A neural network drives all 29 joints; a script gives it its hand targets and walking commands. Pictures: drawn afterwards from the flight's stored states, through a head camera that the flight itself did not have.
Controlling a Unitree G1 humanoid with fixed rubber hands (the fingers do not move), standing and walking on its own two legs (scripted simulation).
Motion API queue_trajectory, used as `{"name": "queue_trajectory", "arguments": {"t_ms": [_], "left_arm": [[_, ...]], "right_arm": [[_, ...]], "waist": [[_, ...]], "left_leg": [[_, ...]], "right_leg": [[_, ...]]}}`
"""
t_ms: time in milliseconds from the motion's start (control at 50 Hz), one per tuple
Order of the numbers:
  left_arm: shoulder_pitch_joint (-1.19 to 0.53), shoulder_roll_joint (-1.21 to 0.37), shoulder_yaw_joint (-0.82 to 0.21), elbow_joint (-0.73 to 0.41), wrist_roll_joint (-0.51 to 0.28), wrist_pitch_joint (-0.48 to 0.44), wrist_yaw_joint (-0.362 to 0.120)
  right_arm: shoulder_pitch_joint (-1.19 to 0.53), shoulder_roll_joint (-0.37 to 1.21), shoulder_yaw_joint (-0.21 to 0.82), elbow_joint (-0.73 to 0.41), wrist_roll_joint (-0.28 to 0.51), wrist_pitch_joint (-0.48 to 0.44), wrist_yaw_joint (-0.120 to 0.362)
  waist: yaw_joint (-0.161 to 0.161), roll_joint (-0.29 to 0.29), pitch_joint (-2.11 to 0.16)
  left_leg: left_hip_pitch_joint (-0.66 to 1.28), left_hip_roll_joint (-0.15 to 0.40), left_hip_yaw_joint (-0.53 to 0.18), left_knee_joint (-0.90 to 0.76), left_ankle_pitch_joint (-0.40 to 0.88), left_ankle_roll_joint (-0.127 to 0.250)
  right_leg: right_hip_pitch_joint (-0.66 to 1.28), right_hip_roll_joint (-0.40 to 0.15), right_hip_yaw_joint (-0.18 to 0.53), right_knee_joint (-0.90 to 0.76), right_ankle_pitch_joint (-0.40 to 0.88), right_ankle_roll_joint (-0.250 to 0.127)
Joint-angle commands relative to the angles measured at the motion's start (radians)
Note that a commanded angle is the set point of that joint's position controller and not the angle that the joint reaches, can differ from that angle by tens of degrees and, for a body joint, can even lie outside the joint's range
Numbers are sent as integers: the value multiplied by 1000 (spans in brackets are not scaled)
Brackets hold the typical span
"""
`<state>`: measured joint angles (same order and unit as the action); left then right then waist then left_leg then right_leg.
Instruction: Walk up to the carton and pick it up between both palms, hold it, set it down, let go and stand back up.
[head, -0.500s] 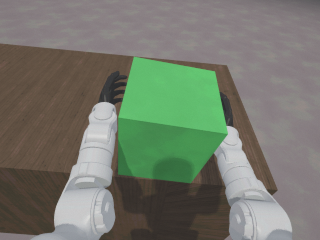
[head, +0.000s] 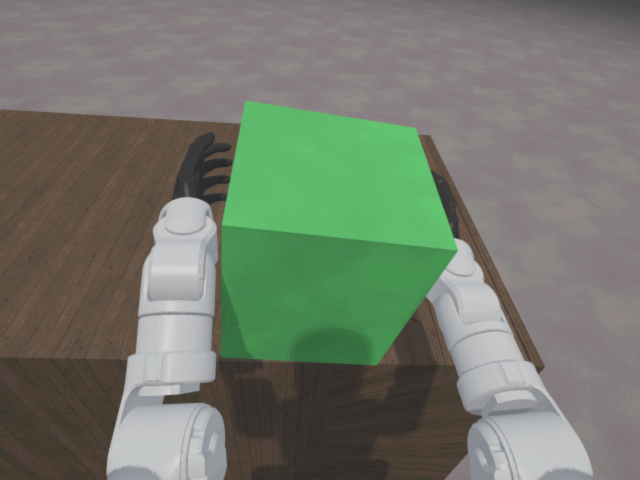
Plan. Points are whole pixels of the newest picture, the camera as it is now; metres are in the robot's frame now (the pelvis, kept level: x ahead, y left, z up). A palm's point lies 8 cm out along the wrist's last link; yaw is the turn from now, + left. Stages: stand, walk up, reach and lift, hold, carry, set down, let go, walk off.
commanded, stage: reach and lift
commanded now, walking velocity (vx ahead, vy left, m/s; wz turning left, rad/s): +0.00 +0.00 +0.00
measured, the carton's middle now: (316, 244) +0.37 -0.01 +0.14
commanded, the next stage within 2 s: hold in 1.44 s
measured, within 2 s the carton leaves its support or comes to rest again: neither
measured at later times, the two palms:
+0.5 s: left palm (173, 174) +0.37 +0.14 +0.25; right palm (451, 193) +0.36 -0.16 +0.23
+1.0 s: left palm (175, 141) +0.39 +0.14 +0.28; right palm (457, 153) +0.38 -0.16 +0.27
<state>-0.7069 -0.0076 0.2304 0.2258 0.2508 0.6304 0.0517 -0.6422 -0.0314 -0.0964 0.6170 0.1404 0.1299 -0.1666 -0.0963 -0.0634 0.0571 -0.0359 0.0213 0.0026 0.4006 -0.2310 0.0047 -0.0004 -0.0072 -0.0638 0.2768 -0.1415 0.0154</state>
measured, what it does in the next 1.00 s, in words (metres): stands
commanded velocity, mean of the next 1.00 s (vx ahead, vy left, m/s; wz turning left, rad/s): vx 0.00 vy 0.00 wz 0.00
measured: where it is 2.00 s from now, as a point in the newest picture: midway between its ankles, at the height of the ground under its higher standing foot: outside the picture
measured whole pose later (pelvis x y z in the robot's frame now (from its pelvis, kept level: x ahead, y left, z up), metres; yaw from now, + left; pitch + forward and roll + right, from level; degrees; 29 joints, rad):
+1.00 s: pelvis +0.00 -0.01 +0.00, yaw +1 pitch -4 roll -2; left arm -0.97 0.12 0.31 0.50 0.15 0.82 0.06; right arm -1.00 -0.17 0.02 0.72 0.38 0.56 -0.28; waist -0.10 0.00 -0.11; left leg -0.12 0.03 -0.04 0.42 -0.23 -0.01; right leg -0.06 0.02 -0.07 0.26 -0.13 0.00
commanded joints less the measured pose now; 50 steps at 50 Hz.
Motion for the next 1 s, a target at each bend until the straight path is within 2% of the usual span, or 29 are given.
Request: {"name": "queue_trajectory", "arguments": {"t_ms": [0, 60, 140, 160, 200, 240, 260, 280, 300, 320, 360, 420, 440, 520, 560, 580, 600, 640, 680, 700, 740, 780, 800, 840, 880, 900, 940, 960, 980], "left_arm": [[-566, -608, -470, 36, -144, -3, -131], [-588, -555, -371, 51, -87, 46, -164], [-717, -558, -357, 15, -125, 50, -173], [-765, -565, -404, -41, -159, 43, -175], [-795, -569, -389, -22, -166, 54, -177], [-760, -524, -308, 129, -121, 76, -189], [-797, -549, -323, 60, -135, 77, -189], [-783, -532, -321, 64, -129, 76, -187], [-900, -543, -350, -9, -162, 52, -187], [-896, -548, -363, 18, -177, 61, -178], [-973, -570, -379, 66, -215, 54, -161], [-939, -588, -351, 162, -201, 64, -166], [-938, -578, -347, 172, -205, 70, -167], [-1014, -558, -285, 247, -208, 50, -152], [-1035, -559, -253, 280, -214, 52, -152], [-1095, -568, -272, 215, -240, 35, -148], [-1094, -580, -296, 214, -234, 32, -137], [-1054, -600, -319, 248, -261, 43, -130], [-1054, -608, -319, 213, -258, 46, -122], [-1055, -586, -290, 229, -242, 53, -123], [-1029, -568, -272, 195, -230, 63, -117], [-1017, -579, -294, 206, -245, 76, -124], [-1010, -544, -246, 223, -225, 78, -132], [-1063, -542, -254, 194, -232, 84, -131], [-1073, -553, -285, 128, -263, 85, -130], [-1042, -559, -304, 142, -255, 98, -123], [-1014, -562, -309, 92, -273, 100, -124], [-1052, -565, -328, 7, -290, 97, -120], [-1063, -558, -337, 20, -284, 105, -122]], "right_arm": [[-1054, 399, 358, -419, 42, -27, 99], [-1100, 432, 380, -377, 92, 26, 99], [-1142, 497, 386, -350, 116, 83, 82], [-1085, 511, 397, -326, 135, 96, 77], [-1128, 514, 367, -333, 151, 119, 69], [-1113, 498, 342, -224, 141, 159, 71], [-1176, 513, 358, -308, 165, 148, 76], [-1116, 513, 347, -245, 163, 168, 76], [-1194, 546, 357, -303, 168, 156, 78], [-1164, 545, 355, -266, 180, 180, 75], [-1253, 559, 341, -300, 183, 184, 75], [-1292, 533, 299, -277, 164, 207, 67], [-1250, 555, 297, -251, 178, 227, 69], [-1350, 579, 297, -260, 198, 247, 73], [-1359, 578, 259, -202, 176, 260, 73], [-1398, 609, 293, -242, 215, 262, 73], [-1316, 577, 261, -133, 219, 280, 74], [-1419, 566, 292, -248, 256, 270, 70], [-1376, 555, 307, -240, 295, 300, 64], [-1305, 545, 272, -146, 284, 328, 63], [-1317, 562, 329, -172, 328, 334, 58], [-1376, 552, 345, -258, 342, 343, 47], [-1316, 528, 300, -168, 317, 365, 43], [-1329, 563, 331, -179, 337, 378, 42], [-1408, 559, 369, -306, 388, 374, 36], [-1349, 557, 373, -269, 405, 389, 31], [-1343, 574, 401, -364, 422, 402, 13], [-1376, 593, 446, -426, 454, 399, 9], [-1314, 577, 414, -338, 441, 425, 6]], "waist": [[-23, 104, -537], [31, 68, -413], [26, 30, -486], [-10, 55, -487], [-23, 90, -498], [-2, 63, -344], [0, 95, -451], [-13, 111, -409], [-10, 88, -516], [-20, 129, -472], [-24, 100, -548], [-44, 143, -497], [-45, 99, -445], [-7, 101, -505], [-19, 88, -528], [-3, 103, -611], [-23, 142, -585], [-14, 132, -660], [-25, 151, -644], [-26, 141, -576], [18, 136, -625], [-4, 109, -599], [-16, 104, -527], [3, 83, -553], [6, 91, -626], [4, 131, -587], [-13, 103, -667], [11, 105, -738], [-12, 133, -646]], "left_leg": [[142, -20, -2, -13, 465, -68], [51, -38, 21, -70, 308, -36], [69, -48, 24, -70, 338, -17], [71, -53, 17, -59, 364, -28], [83, -55, 11, -56, 350, -34], [10, -60, 22, -83, 209, -12], [37, -63, 21, -88, 225, -9], [19, -62, 20, -88, 221, -18], [26, -52, 5, -80, 228, -8], [8, -59, 14, -91, 218, -21], [2, -61, 3, -92, 181, -13], [-12, -61, -14, -96, 117, -18], [-48, -61, 0, -102, 101, -13], [-104, -65, -13, -105, 23, 14], [-116, -62, -19, -107, 12, 9], [-83, -57, -23, -103, 38, 21], [-63, -57, -25, -92, 88, -5], [-21, -55, -38, -54, 176, -20], [5, -60, -43, -37, 232, -32], [-6, -59, -48, -43, 223, -40], [3, -58, -43, -31, 290, -32], [-26, -63, -60, -35, 273, -25], [-46, -66, -50, -42, 244, -19], [-38, -66, -54, -49, 240, -24], [-20, -64, -64, -16, 318, -29], [-30, -70, -56, -12, 345, -39], [-15, -79, -67, 11, 412, -46], [10, -86, -71, 29, 472, -42], [0, -86, -67, 18, 419, -57]], "right_leg": [[79, 76, -23, -3, 225, 5], [155, 67, -2, 0, 200, 25], [165, 67, 5, 7, 262, 26], [181, 71, 0, 10, 283, 22], [172, 69, 6, 4, 276, 15], [127, 52, 17, -30, 138, 18], [138, 68, 3, -9, 161, 14], [159, 66, 22, -11, 156, 10], [157, 65, 17, 1, 159, 13], [130, 62, 11, -10, 144, 15], [103, 61, 9, -14, 118, 12], [78, 65, 19, -23, 31, -2], [89, 63, 24, -29, 41, 4], [69, 49, 41, -29, -15, 4], [73, 58, 30, -19, -16, 7], [87, 59, 37, -17, -2, 2], [63, 67, 34, -9, 37, 4], [55, 76, 39, -8, 115, -4], [56, 94, 34, -15, 134, -5], [39, 82, 33, -28, 139, 3], [82, 88, 36, -6, 192, 9], [101, 95, 46, -9, 188, 13], [95, 82, 53, -24, 182, 12], [114, 84, 47, -16, 175, 20], [127, 94, 51, -2, 244, 18], [130, 92, 48, -2, 288, 17], [179, 97, 53, 22, 412, 26], [203, 102, 55, 41, 482, 32], [157, 101, 50, 26, 405, 39]]}}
